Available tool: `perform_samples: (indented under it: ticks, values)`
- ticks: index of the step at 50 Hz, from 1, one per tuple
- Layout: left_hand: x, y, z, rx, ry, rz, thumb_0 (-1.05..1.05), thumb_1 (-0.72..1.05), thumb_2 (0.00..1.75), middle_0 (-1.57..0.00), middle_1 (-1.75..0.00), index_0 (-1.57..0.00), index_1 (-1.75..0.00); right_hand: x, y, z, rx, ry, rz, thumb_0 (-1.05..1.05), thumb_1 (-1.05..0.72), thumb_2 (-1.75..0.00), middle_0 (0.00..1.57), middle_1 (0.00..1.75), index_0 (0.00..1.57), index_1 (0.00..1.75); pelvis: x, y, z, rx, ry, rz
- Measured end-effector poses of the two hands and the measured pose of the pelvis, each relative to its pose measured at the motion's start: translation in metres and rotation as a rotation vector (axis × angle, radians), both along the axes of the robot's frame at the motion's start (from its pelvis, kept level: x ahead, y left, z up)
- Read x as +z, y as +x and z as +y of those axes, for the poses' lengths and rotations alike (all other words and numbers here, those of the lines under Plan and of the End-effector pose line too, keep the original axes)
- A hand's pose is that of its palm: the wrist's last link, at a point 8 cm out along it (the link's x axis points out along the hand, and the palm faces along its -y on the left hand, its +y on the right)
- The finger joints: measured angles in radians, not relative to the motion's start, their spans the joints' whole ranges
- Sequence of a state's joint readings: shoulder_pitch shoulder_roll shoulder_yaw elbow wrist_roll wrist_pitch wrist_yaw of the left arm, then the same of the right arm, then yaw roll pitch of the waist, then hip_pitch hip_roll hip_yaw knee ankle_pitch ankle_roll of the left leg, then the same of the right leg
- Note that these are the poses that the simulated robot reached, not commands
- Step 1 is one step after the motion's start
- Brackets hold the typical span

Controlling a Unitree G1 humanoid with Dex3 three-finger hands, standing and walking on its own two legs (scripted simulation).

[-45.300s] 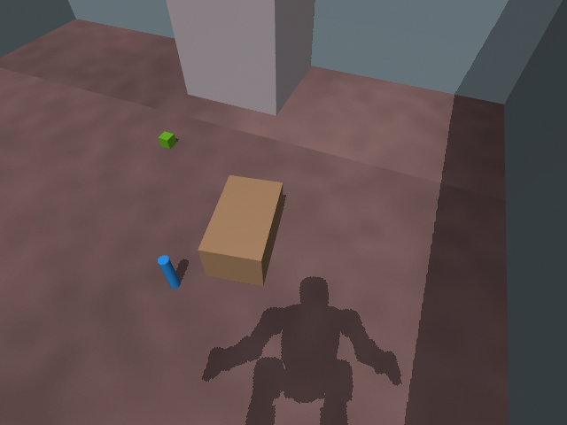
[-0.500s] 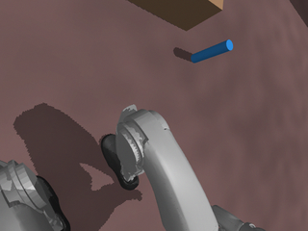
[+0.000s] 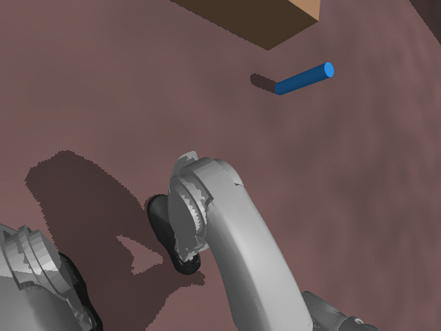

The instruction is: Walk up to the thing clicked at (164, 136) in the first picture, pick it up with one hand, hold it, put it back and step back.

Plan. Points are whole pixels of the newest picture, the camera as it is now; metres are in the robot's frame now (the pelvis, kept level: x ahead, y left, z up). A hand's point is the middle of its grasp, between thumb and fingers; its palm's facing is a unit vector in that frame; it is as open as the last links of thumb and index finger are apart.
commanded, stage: close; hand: left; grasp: from above
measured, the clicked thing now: out of the picture +0.43 +0.35 -0.30
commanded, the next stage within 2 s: settle in 0.72 s
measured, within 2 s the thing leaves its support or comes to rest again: leaves its support in 1.14 s
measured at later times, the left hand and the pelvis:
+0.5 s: hand out of the picture +0.43 +0.35 -0.26, palm faces -0.21 -0.38 -0.90, open 8.9 cm; pelvis +0.00 +0.00 +0.00, yaw +0 degrees
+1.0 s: hand out of the picture +0.43 +0.36 -0.27, palm faces -0.21 -0.37 -0.90, open 8.8 cm; pelvis +0.00 +0.00 +0.00, yaw +0 degrees
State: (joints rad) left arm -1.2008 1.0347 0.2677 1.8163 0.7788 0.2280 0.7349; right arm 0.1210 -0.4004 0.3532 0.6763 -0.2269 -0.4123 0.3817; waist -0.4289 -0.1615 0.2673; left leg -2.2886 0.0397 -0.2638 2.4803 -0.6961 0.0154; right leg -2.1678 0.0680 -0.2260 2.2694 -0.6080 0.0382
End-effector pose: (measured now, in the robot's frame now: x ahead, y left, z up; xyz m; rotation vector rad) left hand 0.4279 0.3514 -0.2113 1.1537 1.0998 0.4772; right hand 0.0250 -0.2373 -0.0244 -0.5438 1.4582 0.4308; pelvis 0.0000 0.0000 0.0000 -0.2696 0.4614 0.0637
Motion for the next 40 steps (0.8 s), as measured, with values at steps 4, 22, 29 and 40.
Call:
perform_samples:
  ticks: [4, 22, 29, 40]
  values:
    - [-0.001, 0.0, -0.003, 0.001, 0.001, 0.001, 0.0, 0.05, 0.52, -0.65, -0.5, -0.64, -0.5, 0.001, -0.001, -0.001, -0.002, 0.003, 0.0, 0.0, -0.93, -0.9, 0.2, 0.3, 0.2, 0.3, 0.0, 0.0, -0.001, 0.0, 0.001, -0.001]
    - [0.004, 0.002, 0.002, 0.006, -0.002, -0.004, -0.01, 0.14, 0.35, -0.8, -0.36, -0.86, -0.37, -0.002, -0.003, -0.003, -0.004, 0.004, -0.002, 0.0, -0.91, -0.9, 0.2, 0.3, 0.2, 0.3, 0.0, -0.001, -0.002, -0.003, 0.008, 0.003]
    - [0.004, 0.006, 0.008, -0.02, 0.01, -0.005, -0.01, 0.14, 0.33, -0.81, -0.32, -0.87, -0.33, -0.001, -0.002, -0.001, -0.012, -0.005, 0.0, 0.0, -0.91, -0.9, 0.2, 0.3, 0.2, 0.3, 0.001, 0.0, -0.001, -0.002, 0.004, 0.009]
    - [0.004, 0.006, 0.009, -0.018, 0.011, -0.009, -0.01, 0.13, 0.34, -0.82, -0.3, -0.88, -0.32, 0.004, -0.002, -0.001, -0.016, -0.014, 0.009, 0.0, -0.92, -0.9, 0.2, 0.3, 0.2, 0.3, 0.002, 0.002, 0.0, -0.001, 0.001, 0.015]
